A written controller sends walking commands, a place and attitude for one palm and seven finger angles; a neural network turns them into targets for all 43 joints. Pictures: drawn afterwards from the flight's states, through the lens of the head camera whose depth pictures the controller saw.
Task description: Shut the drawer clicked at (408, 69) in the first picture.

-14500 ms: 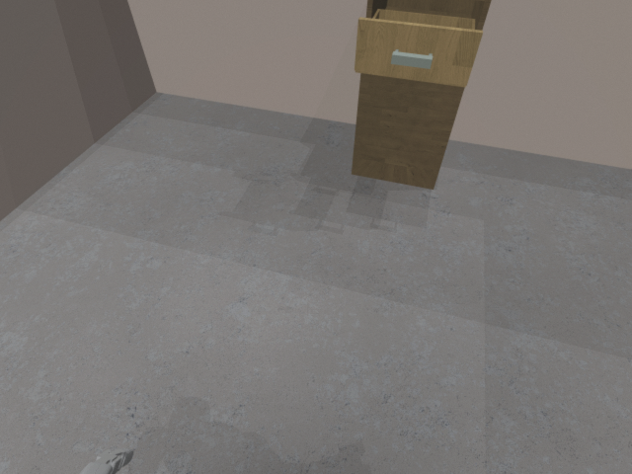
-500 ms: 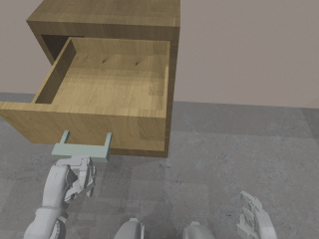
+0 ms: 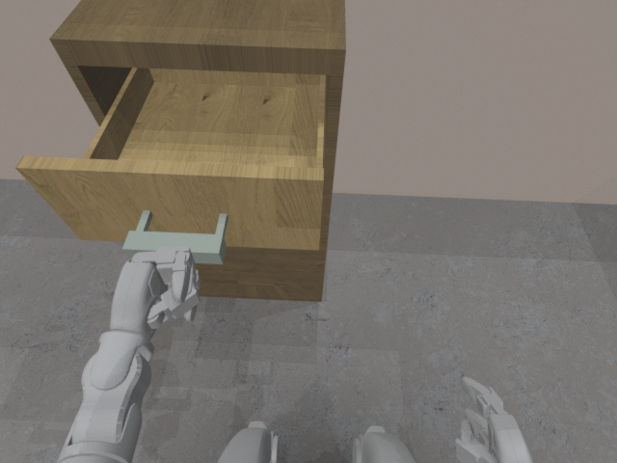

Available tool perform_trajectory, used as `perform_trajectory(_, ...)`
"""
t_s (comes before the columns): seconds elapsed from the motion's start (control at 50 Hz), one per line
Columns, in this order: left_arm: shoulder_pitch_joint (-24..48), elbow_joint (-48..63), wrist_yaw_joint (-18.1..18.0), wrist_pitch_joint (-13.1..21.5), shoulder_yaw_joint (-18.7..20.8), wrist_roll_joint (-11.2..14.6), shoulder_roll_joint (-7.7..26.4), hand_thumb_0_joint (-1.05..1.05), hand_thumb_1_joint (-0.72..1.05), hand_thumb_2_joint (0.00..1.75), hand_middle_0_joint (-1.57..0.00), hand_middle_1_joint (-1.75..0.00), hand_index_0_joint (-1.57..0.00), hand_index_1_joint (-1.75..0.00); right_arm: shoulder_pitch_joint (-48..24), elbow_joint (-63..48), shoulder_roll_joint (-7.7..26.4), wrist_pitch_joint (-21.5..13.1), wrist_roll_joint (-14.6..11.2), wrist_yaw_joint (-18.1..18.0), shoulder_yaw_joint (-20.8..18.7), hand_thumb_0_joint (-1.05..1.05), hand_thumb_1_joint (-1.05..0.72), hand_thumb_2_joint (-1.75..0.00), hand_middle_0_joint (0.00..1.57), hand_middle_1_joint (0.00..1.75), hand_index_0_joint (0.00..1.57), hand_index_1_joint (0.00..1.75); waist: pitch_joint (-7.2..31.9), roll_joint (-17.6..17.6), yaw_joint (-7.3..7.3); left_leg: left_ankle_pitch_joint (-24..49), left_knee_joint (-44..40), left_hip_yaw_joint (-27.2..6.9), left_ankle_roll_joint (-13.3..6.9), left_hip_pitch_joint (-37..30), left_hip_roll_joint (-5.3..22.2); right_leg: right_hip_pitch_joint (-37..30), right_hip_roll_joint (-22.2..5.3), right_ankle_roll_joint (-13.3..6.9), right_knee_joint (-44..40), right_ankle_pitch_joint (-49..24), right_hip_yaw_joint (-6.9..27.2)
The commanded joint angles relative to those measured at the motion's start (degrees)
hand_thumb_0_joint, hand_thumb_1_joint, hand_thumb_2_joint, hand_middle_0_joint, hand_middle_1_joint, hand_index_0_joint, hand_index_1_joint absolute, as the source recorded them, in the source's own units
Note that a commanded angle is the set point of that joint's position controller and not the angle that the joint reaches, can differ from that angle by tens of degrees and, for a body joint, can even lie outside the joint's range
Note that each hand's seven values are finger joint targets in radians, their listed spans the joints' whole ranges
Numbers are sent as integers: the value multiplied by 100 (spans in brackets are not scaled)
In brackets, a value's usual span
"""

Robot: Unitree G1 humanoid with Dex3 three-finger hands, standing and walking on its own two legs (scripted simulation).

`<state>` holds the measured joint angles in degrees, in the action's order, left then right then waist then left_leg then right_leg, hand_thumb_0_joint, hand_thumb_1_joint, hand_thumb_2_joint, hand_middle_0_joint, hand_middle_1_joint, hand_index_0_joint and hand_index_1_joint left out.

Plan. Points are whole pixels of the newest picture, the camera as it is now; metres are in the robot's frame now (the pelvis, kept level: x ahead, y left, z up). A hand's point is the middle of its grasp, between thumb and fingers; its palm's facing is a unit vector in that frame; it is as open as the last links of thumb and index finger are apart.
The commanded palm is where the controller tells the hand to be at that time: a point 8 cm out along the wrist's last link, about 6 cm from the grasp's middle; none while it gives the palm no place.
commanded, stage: push the drawer shut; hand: left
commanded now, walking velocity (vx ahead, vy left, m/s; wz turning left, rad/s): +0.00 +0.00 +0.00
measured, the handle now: (180, 233) +0.40 +0.19 +0.05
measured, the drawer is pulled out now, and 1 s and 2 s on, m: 0.21 0.09 0.00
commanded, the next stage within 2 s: none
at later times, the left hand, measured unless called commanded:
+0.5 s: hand (207, 243) +0.38 +0.15 +0.05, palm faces -0.04 -1.00 -0.06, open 3.0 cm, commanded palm +0.37 +0.20 +0.05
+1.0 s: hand (210, 212) +0.43 +0.15 +0.05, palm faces -0.04 -1.00 -0.05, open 3.0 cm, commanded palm +0.43 +0.20 +0.05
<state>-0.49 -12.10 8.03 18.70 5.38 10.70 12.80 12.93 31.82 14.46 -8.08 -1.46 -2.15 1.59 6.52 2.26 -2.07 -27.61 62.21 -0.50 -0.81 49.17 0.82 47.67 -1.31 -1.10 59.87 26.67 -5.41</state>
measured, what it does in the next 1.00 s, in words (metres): stands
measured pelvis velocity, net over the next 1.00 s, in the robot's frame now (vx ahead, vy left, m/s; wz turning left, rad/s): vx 0.00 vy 0.00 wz -0.02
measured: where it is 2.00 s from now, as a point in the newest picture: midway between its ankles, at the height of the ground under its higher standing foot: outside the picture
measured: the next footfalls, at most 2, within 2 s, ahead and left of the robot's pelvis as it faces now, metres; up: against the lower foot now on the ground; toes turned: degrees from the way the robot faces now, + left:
none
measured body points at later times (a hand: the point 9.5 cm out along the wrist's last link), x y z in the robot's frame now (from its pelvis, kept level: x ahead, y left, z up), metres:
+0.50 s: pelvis +0.00 +0.00 +0.00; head +0.09 +0.00 +0.44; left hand +0.38 +0.20 +0.05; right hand +0.13 -0.25 -0.11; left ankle +0.03 +0.11 -0.66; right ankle +0.03 -0.11 -0.66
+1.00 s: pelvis +0.00 +0.00 +0.00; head +0.11 +0.00 +0.44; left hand +0.43 +0.21 +0.05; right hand +0.08 -0.26 -0.12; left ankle +0.03 +0.11 -0.66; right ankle +0.03 -0.11 -0.66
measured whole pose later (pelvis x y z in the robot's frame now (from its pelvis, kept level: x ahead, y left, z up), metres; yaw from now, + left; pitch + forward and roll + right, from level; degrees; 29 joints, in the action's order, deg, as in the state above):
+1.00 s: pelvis +0.00 +0.00 +0.00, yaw -1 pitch +18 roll -1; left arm 31.4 -46.3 9.9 24.1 14.1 8.1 17.4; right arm 16.3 36.5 14.8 -2.0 -0.8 -1.0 1.0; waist 5.6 1.4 -5.1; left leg -26.9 61.7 0.5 -0.8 53.0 1.5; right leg 52.2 -0.6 -1.1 59.6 25.5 -4.3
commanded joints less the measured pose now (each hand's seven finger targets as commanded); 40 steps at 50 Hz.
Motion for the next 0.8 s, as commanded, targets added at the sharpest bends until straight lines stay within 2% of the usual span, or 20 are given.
perform_trajectory(0.0, 1824, 1025, -146, 426, 256, 17, 587, 0, 90, 90, -140, -160, -140, -160, -81, -703, 798, -222, 3, -30, -320, 0, -90, -90, 20, 30, 20, 30, 1584, -3, -181, 807, -1026, -232, -25, -1000, -60, -743, 95, -29, -899, -598, 298)
perform_trajectory(0.04, 2134, 989, -183, 459, 159, -28, 533, 0, 90, 90, -140, -160, -140, -160, -65, -676, 798, -199, 10, -18, -323, 0, -90, -90, 20, 30, 20, 30, 1653, 48, -224, 815, -1027, -244, -14, -1068, -60, -688, 84, -27, -874, -618, 288)
perform_trajectory(0.08, 2082, 783, -219, 464, 325, -59, 697, 0, 90, 90, -140, -160, -140, -160, -12, -653, 833, -161, 11, -17, -344, 0, -90, -90, 20, 30, 20, 30, 1691, -175, -206, 919, -1026, -245, -31, -1040, -41, -765, 107, -26, -881, -700, 291)
perform_trajectory(0.12, 2336, 780, -221, 492, 213, -75, 577, 0, 90, 90, -140, -160, -140, -160, 0, -641, 813, -124, 14, -1, -347, 0, -90, -90, 20, 30, 20, 30, 1834, -63, -220, 975, -1012, -216, -27, -1122, -55, -788, 84, -16, -879, -790, 316)
perform_trajectory(0.16, 2482, 674, -241, 497, 284, -87, 638, 0, 90, 90, -140, -160, -140, -160, 35, -595, 813, -95, 11, 2, -350, 0, -90, -90, 20, 30, 20, 30, 1861, 55, -195, 1054, -1033, -220, -4, -1168, -52, -806, 86, -35, -857, -861, 308)
perform_trajectory(0.18, 2591, 490, -249, 477, 238, -124, 659, 0, 90, 90, -140, -160, -140, -160, 61, -567, 841, -67, 6, 1, -347, 0, -90, -90, 20, 30, 20, 30, 1729, -111, -278, 972, -1033, -248, -20, -1107, -28, -709, 101, -23, -872, -775, 293)
perform_trajectory(0.22, 2979, 326, -273, 480, 273, -116, 671, 0, 90, 90, -140, -160, -140, -160, 82, -504, 843, -28, 1, -13, -344, 0, -90, -90, 20, 30, 20, 30, 1677, -137, -324, 861, -1033, -264, -18, -1089, -23, -618, 103, -14, -881, -703, 301)
perform_trajectory(0.26, 3080, 271, -284, 485, 215, -131, 587, 0, 90, 90, -140, -160, -140, -160, 111, -504, 825, -11, 11, 3, -345, 0, -90, -90, 20, 30, 20, 30, 1806, 84, -289, 937, -1040, -238, -9, -1194, -42, -665, 98, -28, -890, -774, 313)
perform_trajectory(0.32, 3355, -93, -270, 487, 477, -117, 847, 0, 90, 90, -140, -160, -140, -160, 177, -432, 846, 58, 10, -7, -346, 0, -90, -90, 20, 30, 20, 30, 1886, -127, -310, 951, -1013, -222, -21, -1071, -42, -766, 112, -15, -899, -822, 348)
perform_trajectory(0.36, 3685, -184, -240, 509, 355, -123, 733, 0, 90, 90, -140, -160, -140, -160, 205, -407, 829, 75, 8, -7, -336, 0, -90, -90, 20, 30, 20, 30, 1940, -60, -350, 962, -1015, -223, -19, -1101, -46, -754, 113, -15, -885, -851, 348)
perform_trajectory(0.4, 3835, -395, -218, 527, 518, -132, 905, 0, 90, 90, -140, -160, -140, -160, 272, -358, 847, 104, 20, -8, -333, 0, -90, -90, 20, 30, 20, 30, 2010, 38, -336, 1091, -999, -231, -11, -1148, -44, -751, 128, -31, -847, -950, 351)
perform_trajectory(0.42, 3801, -483, -207, 534, 645, -117, 1006, 0, 90, 90, -140, -160, -140, -160, 311, -350, 857, 130, 30, -1, -348, 0, -90, -90, 20, 30, 20, 30, 2071, -65, -289, 1183, -1003, -217, -6, -1124, -45, -865, 122, -29, -846, -1063, 358)
perform_trajectory(0.5, 3916, -685, -128, 566, 711, -69, 1012, 0, 90, 90, -140, -160, -140, -160, 397, -347, 841, 187, 36, 27, -351, 0, -90, -90, 20, 30, 20, 30, 2271, 6, -266, 1452, -981, -163, -6, -1170, -52, -1054, 130, -28, -841, -1399, 389)
perform_trajectory(0.52, 3851, -815, -117, 561, 860, -46, 1148, 0, 90, 90, -140, -160, -140, -160, 418, -329, 851, 221, 34, 32, -358, 0, -90, -90, 20, 30, 20, 30, 2247, -169, -248, 1429, -982, -135, -15, -1082, -50, -1163, 134, -15, -879, -1433, 411)
perform_trajectory(0.56, 4100, -938, -87, 594, 781, -64, 1088, 0, 90, 90, -140, -160, -140, -160, 455, -313, 834, 258, 25, 39, -351, 0, -90, -90, 20, 30, 20, 30, 2143, -93, -301, 1465, -983, -118, -9, -1031, -53, -1130, 136, -18, -863, -1508, 412)
perform_trajectory(0.62, 4261, -1164, -61, 652, 973, -73, 1296, 0, 90, 90, -140, -160, -140, -160, 520, -263, 846, 303, 37, 56, -359, 0, -90, -90, 20, 30, 20, 30, 2102, 0, -304, 1484, -970, -101, -6, -1013, -46, -1105, 146, -23, -863, -1548, 431)
perform_trajectory(0.64, 4219, -1238, -56, 665, 1026, -51, 1288, 0, 90, 90, -140, -160, -140, -160, 540, -270, 840, 321, 45, 62, -363, 0, -90, -90, 20, 30, 20, 30, 2120, -122, -281, 1459, -972, -73, -16, -931, -62, -1217, 143, -11, -890, -1567, 455)
perform_trajectory(0.7, 4510, -1354, -21, 743, 1024, -70, 1320, 0, 90, 90, -140, -160, -140, -160, 593, -249, 842, 351, 46, 73, -362, 0, -90, -90, 20, 30, 20, 30, 2147, 9, -317, 1504, -954, -76, -17, -977, -55, -1121, 151, -21, -860, -1592, 456)
perform_trajectory(0.74, 4551, -1564, -1, 760, 1076, -66, 1358, 0, 90, 90, -140, -160, -140, -160, 629, -208, 845, 381, 45, 74, -376, 0, -90, -90, 20, 30, 20, 30, 2137, -68, -349, 1457, -924, -47, -21, -912, -55, -1133, 153, -5, -883, -1593, 481)
perform_trajectory(0.78, 4964, -1623, 22, 812, 1043, -79, 1389, 0, 90, 90, -140, -160, -140, -160, 679, -166, 862, 383, 60, 69, -371, 0, -90, -90, 20, 30, 20, 30, 2149, -45, -432, 1432, -891, -76, -42, -885, -50, -1016, 165, -3, -842, -1546, 484)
